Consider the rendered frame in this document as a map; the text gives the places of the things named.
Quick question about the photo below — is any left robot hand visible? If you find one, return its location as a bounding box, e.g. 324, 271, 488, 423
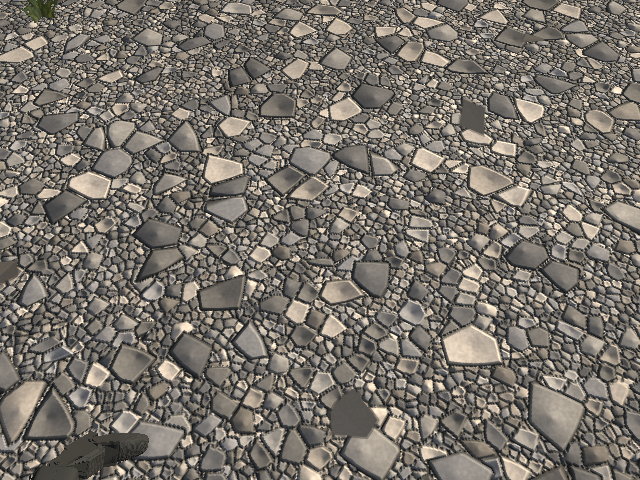
29, 432, 149, 480

